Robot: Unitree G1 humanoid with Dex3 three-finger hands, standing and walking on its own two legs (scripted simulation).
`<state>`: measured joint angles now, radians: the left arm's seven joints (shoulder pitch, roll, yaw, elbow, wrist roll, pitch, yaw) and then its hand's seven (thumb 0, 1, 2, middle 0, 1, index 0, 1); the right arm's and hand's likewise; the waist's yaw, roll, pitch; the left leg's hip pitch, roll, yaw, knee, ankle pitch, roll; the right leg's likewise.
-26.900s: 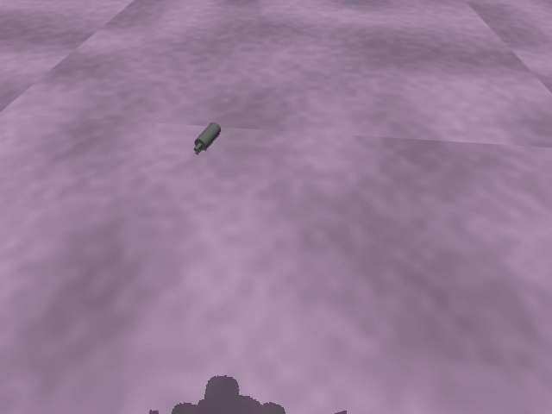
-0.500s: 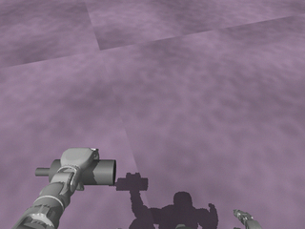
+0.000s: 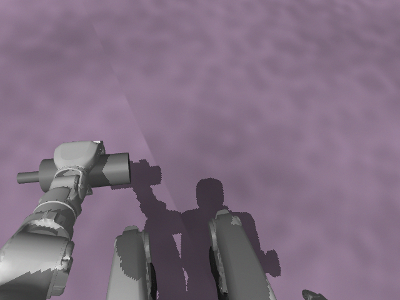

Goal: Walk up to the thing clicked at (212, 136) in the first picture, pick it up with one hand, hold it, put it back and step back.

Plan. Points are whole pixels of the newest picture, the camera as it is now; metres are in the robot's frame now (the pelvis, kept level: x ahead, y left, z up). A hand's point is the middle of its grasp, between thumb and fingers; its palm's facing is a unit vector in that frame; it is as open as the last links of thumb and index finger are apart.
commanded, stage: crouch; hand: left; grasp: from above
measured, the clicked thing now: (77, 172) +0.43 +0.23 -0.16
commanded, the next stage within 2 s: lower in 1.16 s
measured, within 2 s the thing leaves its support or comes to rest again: neither
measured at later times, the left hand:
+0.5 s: hand (101, 175) +0.46 +0.20 -0.28, palm faces -0.47 +0.00 -0.88, open 10.6 cm
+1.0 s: hand (107, 177) +0.47 +0.20 -0.35, palm faces -0.47 +0.00 -0.88, open 10.6 cm
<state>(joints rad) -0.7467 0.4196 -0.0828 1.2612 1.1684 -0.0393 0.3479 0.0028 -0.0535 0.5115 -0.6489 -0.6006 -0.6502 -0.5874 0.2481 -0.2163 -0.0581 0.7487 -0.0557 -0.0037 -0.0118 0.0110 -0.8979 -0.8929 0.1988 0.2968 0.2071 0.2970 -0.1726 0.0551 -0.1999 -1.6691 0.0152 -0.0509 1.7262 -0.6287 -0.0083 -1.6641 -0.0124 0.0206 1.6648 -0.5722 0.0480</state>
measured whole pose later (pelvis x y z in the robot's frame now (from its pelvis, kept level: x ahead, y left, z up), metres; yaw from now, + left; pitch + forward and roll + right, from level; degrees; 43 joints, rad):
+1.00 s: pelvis -0.02 -0.01 -0.18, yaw -2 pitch +36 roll -6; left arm -1.02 0.62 0.02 1.49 1.26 -0.15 0.40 0.00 -0.08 0.57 -0.64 -0.63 -0.64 -0.62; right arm 0.19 -0.26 0.03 0.74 -0.14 -0.05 0.11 0.01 -0.91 -0.90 0.20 0.30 0.21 0.30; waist -0.27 0.02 -0.08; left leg -2.24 -0.02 -0.13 2.30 -0.70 -0.04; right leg -2.22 0.00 -0.01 2.22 -0.64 0.06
